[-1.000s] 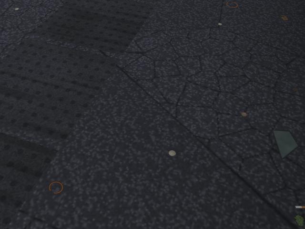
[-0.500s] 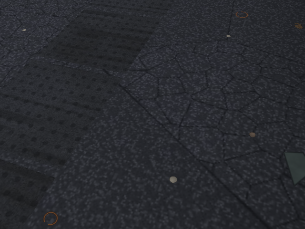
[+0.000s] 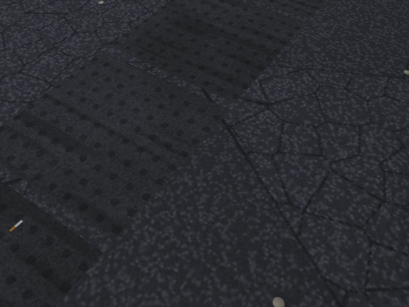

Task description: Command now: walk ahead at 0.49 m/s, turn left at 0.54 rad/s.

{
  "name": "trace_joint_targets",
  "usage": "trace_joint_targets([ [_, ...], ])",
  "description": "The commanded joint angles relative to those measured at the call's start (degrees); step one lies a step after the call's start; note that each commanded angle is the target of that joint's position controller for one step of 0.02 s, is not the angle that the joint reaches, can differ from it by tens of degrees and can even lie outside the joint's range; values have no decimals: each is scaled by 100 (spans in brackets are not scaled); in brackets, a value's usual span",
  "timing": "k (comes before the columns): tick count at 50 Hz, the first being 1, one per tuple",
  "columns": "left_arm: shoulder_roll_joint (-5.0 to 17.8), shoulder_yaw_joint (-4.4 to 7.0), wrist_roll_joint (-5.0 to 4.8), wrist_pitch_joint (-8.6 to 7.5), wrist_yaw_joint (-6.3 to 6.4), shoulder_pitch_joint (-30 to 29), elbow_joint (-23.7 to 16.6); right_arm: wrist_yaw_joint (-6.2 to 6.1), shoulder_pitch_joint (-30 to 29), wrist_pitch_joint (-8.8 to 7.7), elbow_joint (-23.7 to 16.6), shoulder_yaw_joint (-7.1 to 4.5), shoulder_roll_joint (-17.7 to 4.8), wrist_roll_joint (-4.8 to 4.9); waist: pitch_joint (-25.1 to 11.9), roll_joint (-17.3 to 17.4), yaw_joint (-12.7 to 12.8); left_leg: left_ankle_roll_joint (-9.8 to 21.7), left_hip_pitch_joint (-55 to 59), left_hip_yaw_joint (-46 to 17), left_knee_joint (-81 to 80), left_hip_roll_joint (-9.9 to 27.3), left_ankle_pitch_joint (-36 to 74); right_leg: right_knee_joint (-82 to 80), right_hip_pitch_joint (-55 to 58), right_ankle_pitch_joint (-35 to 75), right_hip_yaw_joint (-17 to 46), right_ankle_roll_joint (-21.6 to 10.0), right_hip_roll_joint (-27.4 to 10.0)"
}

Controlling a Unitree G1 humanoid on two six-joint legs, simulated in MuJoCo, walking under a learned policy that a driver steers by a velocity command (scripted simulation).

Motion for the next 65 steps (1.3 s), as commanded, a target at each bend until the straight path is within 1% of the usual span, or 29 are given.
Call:
trace_joint_targets([
  [1, 719, 126, -186, -442, 28, -763, -1074, -2, 1254, -212, 158, -230, -803, -43, -951, 1, -533, 1245, 3843, -4017, -2555, 1952, 66, 1745, -3983, 760, 937, -365, -73],
  [2, 757, 189, -57, -396, 95, -815, -1057, 50, 822, -267, 75, -144, -583, -34, -710, -382, -256, 1085, 3024, -3387, -2611, 1711, 656, 1358, -3627, 1111, 914, -379, -276],
  [4, 706, 271, 48, -208, 83, -431, -1128, 64, 679, -262, 33, -71, -435, -48, -598, -178, 117, 943, 2277, -2664, -2767, 1302, 1094, 761, -3006, 1379, 991, -322, -521],
  [8, 694, 331, 264, -67, 154, -1160, -1584, -139, 1081, -221, 143, -136, -750, -8, -92, 58, 1, 875, 1379, -1876, -2954, 886, 1891, -639, -3085, 2171, 533, 50, -396],
  [13, 504, 241, 175, -105, 97, -2549, -2003, -279, 1684, -201, 250, -175, -841, 50, 104, 401, -560, 402, 1242, -1826, -2887, 594, 998, -3240, -2533, 4005, 323, 72, 134],
  [16, 686, 270, 117, -166, 10, -2887, -2197, -291, 1880, -168, 373, -182, -797, 100, 69, 538, -669, 340, 1830, -2240, -2656, 790, 683, -3735, -2418, 4114, 534, -27, 193],
  [19, 1004, 340, 110, -265, -61, -2832, -2242, -397, 1877, -94, 386, -242, -893, 98, -28, 588, -498, 325, 2721, -2713, -2064, 1135, 1106, -3971, -2436, 3389, 778, -167, 183],
  [21, 1263, 453, 69, -309, -59, -2021, -2051, -432, 1694, -40, 288, -282, -947, 48, -401, 698, -57, 215, 3014, -2829, -1320, 1136, 2589, -4041, -1626, 2764, 692, -400, 269],
  [22, 1413, 510, 121, -314, -37, -1262, -1913, -387, 1509, -14, 189, -202, -811, -6, -1171, 494, 381, 50, 2712, -2632, -201, 816, 3036, -3933, -252, 2940, 838, -704, 11],
  [23, 1741, 575, 173, -268, -6, -379, -1825, -339, 1700, -18, 67, -108, -545, -103, -2091, -306, 561, -208, 1450, -2138, 1520, 218, 1682, -3600, 1678, 3032, 1719, -1134, -949],
  [24, 1690, 567, 204, -184, -100, -133, -1696, -307, 2678, -26, 87, 77, -11, 137, -2878, -2404, 163, -471, -472, -1748, 3121, -455, -2339, -4235, 3320, 1828, 4358, -1910, -2219],
  [25, 1031, 427, 152, -149, -111, -376, -1824, -371, 2552, 17, 208, -53, -792, 266, -2351, -1445, 211, -465, -1054, -1869, 3842, 110, -2116, -4480, 2883, 681, 4514, -1612, -2212],
  [26, 803, 351, 111, -102, -86, -739, -1909, -398, 1787, 60, 62, -142, -1118, 237, -1417, -632, 339, -510, -1157, -1617, 3858, 302, -1554, -4647, 1905, 1052, 3488, -1340, -1975],
  [27, 828, 325, 126, -61, -92, -1003, -1877, -419, 1473, 82, -16, -157, -1061, 159, -782, -44, 216, -588, -974, -1422, 3657, 510, -1084, -4837, 991, 1827, 2684, -1228, -1689],
  [29, 831, 308, 222, -73, -90, -1093, -1715, -367, 1469, 96, -79, -164, -729, 96, -402, -310, -36, -618, -579, -1357, 3130, 822, -665, -5134, 146, 2512, 1793, -1108, -1287],
  [32, 874, 348, 145, -131, -110, -1013, -1541, -329, 1338, 187, -227, -130, -431, 130, -262, -522, -54, -642, -758, -1100, 2701, 943, -431, -5443, -17, 3013, 1073, -1221, -1190],
  [37, 1135, 440, 158, -74, -103, -846, -1378, -197, 663, 149, -574, -118, -488, 69, -159, -346, 58, -680, -1207, -1074, 1568, 1026, 610, -5661, 167, 3380, 360, -1282, -1169],
  [40, 1238, 439, 92, -41, -118, -652, -1227, -104, 120, 57, -731, -19, -342, 24, -36, -313, 235, -586, -866, -774, 483, 892, 1231, -5684, 163, 3438, -47, -1194, -1045],
  [44, 1418, 477, -24, 73, -85, -253, -969, 22, -619, -32, -1068, 38, -415, 49, 165, -347, 350, -431, -869, -499, -277, 791, 926, -5495, 721, 3531, -48, -1131, -1340],
  [47, 1581, 507, -76, 178, -49, -296, -878, 44, -344, -52, -1084, -55, -681, 8, -154, -570, -23, -161, -70, -212, -642, 475, 293, -4737, 1040, 5129, -163, -960, -1421],
  [49, 1422, 418, -31, 223, 2, -336, -898, -53, 1334, -41, -562, -346, -1236, -16, -1176, -401, -855, 158, 2549, -224, -874, 314, 800, -2651, 68, 5551, -586, -598, -946],
  [50, 910, 230, 128, 137, -28, -24, -1136, -149, 2157, -9, -436, -504, -1916, -108, -2027, 755, -892, 888, 4801, -2520, -838, 1854, 689, -361, -2116, 3003, -720, -239, -304],
  [51, 714, 147, 84, -16, -80, 205, -1052, -143, 2175, -19, -424, -429, -1828, -27, -2747, 1298, -694, 1473, 5285, -4737, -1863, 2702, 222, 955, -3218, -535, 227, -144, 356],
  [52, 1238, 305, -119, -100, -122, -287, -1167, -107, 1883, -59, -441, -289, -1420, -30, -2043, 802, -749, 1172, 4706, -4130, -2021, 2492, 22, 1335, -3771, -370, 669, -236, 2],
  [53, 1228, 302, -182, -121, -125, -696, -1316, -97, 1475, -78, -474, -216, -1188, -25, -1316, 659, -598, 928, 3870, -3191, -2082, 2227, 257, 1132, -3887, 112, 527, -314, -261],
  [54, 1149, 305, -80, -96, -90, -820, -1311, -69, 1061, -100, -491, -150, -983, -25, -870, 307, -381, 767, 3048, -2568, -2247, 1944, 651, 723, -3676, 578, 472, -290, -475],
  [55, 1136, 346, 13, -25, -71, -738, -1271, -50, 788, -134, -524, -96, -789, -50, -687, 390, -170, 659, 2483, -2155, -2446, 1731, 894, 389, -3317, 904, 520, -261, -635],
  [58, 864, 327, 0, 225, -79, -360, -1123, -52, 643, -280, -403, -121, -817, -102, -536, 422, 114, 698, 1806, -1482, -2968, 1641, 1232, 165, -2871, 1481, 547, -116, -692],
  [65, 734, 344, 19, 249, -112, -1278, -1448, -240, 948, -346, -5, -141, -968, -163, -72, 296, -175, 341, 2169, -287, -3219, 1541, 1482, -1682, -3500, 3377, 785, -59, -355],
])
Keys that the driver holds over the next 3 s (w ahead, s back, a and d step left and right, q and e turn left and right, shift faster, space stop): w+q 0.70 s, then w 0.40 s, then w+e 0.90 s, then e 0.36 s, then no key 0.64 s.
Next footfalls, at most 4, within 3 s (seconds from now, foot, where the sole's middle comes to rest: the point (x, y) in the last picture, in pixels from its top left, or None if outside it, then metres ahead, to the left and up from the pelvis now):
0.44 right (238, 291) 0.50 -0.07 -0.75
0.98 left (128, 251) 0.63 0.30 -0.75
1.54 right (158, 160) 1.01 0.23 -0.75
2.04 left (104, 118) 1.24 0.48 -0.75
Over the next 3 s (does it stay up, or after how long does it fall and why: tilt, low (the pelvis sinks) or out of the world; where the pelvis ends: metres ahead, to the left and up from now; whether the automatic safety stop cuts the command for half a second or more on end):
stays up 1.24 0.35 0.02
